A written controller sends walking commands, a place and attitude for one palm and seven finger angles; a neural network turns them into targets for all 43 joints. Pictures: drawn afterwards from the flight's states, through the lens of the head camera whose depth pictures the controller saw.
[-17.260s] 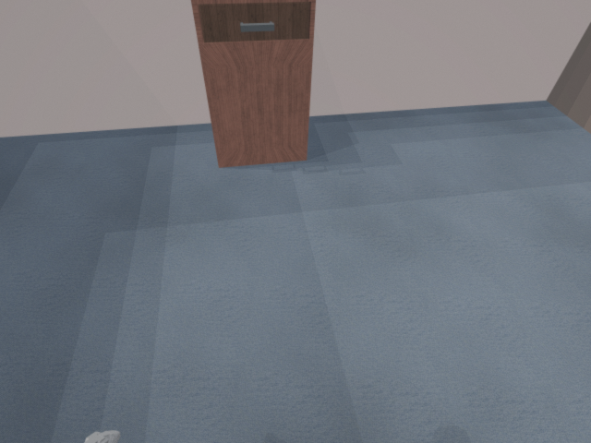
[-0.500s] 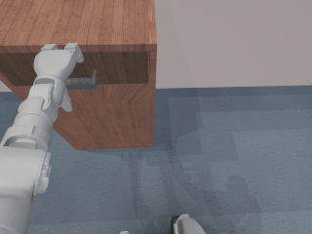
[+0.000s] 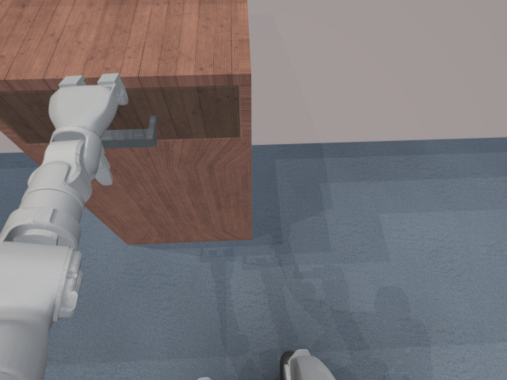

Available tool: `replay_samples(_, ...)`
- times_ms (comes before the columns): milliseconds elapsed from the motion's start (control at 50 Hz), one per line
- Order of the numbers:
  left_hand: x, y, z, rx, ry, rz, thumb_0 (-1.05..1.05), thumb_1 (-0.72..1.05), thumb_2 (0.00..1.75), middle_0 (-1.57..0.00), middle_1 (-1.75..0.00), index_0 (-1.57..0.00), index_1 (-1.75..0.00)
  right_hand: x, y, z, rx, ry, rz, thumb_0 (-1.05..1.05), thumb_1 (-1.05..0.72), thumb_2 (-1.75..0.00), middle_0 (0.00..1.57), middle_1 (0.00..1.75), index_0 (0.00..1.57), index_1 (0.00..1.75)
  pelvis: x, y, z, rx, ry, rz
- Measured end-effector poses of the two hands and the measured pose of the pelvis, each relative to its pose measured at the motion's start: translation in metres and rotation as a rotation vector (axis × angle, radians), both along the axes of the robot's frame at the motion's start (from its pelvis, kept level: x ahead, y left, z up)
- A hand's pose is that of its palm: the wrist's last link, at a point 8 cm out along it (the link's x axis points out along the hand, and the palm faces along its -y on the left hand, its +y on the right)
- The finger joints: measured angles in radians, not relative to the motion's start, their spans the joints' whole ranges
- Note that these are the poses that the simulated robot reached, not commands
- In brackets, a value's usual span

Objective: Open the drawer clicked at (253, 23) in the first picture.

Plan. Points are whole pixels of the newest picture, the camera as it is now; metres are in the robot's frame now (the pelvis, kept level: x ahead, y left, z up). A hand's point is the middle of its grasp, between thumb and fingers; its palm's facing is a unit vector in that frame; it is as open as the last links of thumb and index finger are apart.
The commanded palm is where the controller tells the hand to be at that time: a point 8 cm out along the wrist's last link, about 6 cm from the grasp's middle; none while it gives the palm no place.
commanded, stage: move the hooked fingers above the handle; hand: left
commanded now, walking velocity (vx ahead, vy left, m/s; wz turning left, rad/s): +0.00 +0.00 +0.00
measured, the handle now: (119, 130) +0.56 +0.22 -0.01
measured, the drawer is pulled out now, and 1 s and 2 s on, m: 0.00 0.00 0.00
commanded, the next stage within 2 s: none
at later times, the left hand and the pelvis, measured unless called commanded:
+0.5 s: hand (101, 131) +0.51 +0.22 +0.05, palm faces -0.06 +0.01 -1.00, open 13.7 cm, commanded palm +0.49 +0.22 +0.10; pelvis +0.00 +0.00 +0.00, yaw -1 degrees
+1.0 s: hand (110, 120) +0.52 +0.20 +0.07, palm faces +0.01 +0.02 -1.00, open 13.4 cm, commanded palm +0.51 +0.22 +0.10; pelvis -0.01 +0.00 +0.00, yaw +1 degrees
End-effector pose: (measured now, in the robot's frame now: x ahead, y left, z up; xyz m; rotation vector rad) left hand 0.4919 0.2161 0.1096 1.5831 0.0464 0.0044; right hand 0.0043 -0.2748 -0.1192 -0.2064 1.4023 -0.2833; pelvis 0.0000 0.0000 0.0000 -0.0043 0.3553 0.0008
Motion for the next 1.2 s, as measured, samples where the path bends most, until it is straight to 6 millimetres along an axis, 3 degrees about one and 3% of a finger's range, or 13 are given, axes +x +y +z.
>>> replay_samples(100, -0.007, 0.004, -0.002, 0.001, 0.050, 0.011, 0.00, -0.49, 0.30, -0.31, -1.20, -0.32, -1.20, -0.001, -0.001, 0.000, 0.003, 0.014, -0.001, 0.00, -0.91, -0.90, 0.20, 0.30, 0.20, 0.29, 0.001, -0.002, 0.003, -0.002, -0.008, 0.009)
replay_samples(300, 0.002, -0.023, 0.008, -0.053, -0.009, -0.088, 0.00, -0.49, 0.30, -0.32, -1.20, -0.32, -1.21, 0.003, -0.006, 0.006, -0.027, -0.010, 0.007, 0.00, -0.91, -0.89, 0.20, 0.30, 0.20, 0.29, 0.001, -0.004, 0.002, -0.003, -0.015, 0.018)
replay_samples(420, 0.006, -0.018, 0.009, -0.023, -0.024, -0.039, 0.00, -0.49, 0.30, -0.34, -1.23, -0.35, -1.24, -0.002, -0.005, 0.001, -0.010, -0.004, 0.000, 0.00, -0.91, -0.90, 0.20, 0.30, 0.20, 0.29, -0.002, -0.003, 0.000, 0.002, -0.001, -0.001)
replay_samples(520, 0.001, 0.002, -0.001, 0.003, 0.050, 0.049, 0.00, -0.49, 0.30, -0.33, -1.22, -0.34, -1.23, -0.007, -0.002, -0.001, 0.000, -0.004, -0.023, 0.00, -0.91, -0.90, 0.20, 0.30, 0.20, 0.29, -0.004, -0.002, 0.001, 0.006, -0.006, -0.013)
replay_samples(600, -0.007, 0.010, -0.004, 0.006, 0.091, 0.019, 0.00, -0.49, 0.30, -0.33, -1.21, -0.33, -1.22, -0.011, 0.000, 0.002, -0.010, 0.003, -0.023, 0.00, -0.91, -0.89, 0.20, 0.30, 0.20, 0.29, -0.005, -0.002, 0.002, 0.002, -0.011, -0.004)
replay_samples(760, -0.006, -0.011, 0.004, -0.045, 0.009, -0.119, 0.00, -0.49, 0.30, -0.32, -1.21, -0.32, -1.21, -0.013, -0.001, 0.006, -0.040, 0.019, 0.005, 0.00, -0.91, -0.89, 0.20, 0.30, 0.20, 0.29, -0.004, 0.001, 0.000, -0.007, -0.008, 0.025)
replay_samples(860, 0.007, -0.012, 0.006, -0.039, -0.049, -0.068, 0.00, -0.49, 0.30, -0.34, -1.23, -0.34, -1.22, -0.014, -0.001, 0.004, -0.034, 0.015, 0.007, 0.00, -0.91, -0.90, 0.20, 0.30, 0.20, 0.29, -0.005, 0.003, -0.004, -0.007, 0.012, 0.021)
replay_samples(1000, 0.008, -0.018, 0.011, 0.004, -0.038, -0.018, 0.00, -0.49, 0.30, -0.36, -1.24, -0.37, -1.30, -0.019, 0.007, -0.004, 0.005, 0.020, -0.003, 0.00, -0.91, -0.90, 0.20, 0.30, 0.20, 0.29, -0.010, 0.004, -0.004, -0.002, 0.012, 0.011)
replay_samples(1200, 0.007, -0.019, 0.014, 0.002, 0.036, -0.006, 0.00, -0.49, 0.30, -0.32, -1.21, -0.32, -1.26, -0.036, 0.004, -0.001, -0.014, -0.004, -0.032, 0.00, -0.91, -0.89, 0.20, 0.30, 0.21, 0.30, -0.024, -0.001, -0.006, 0.007, 0.002, -0.002)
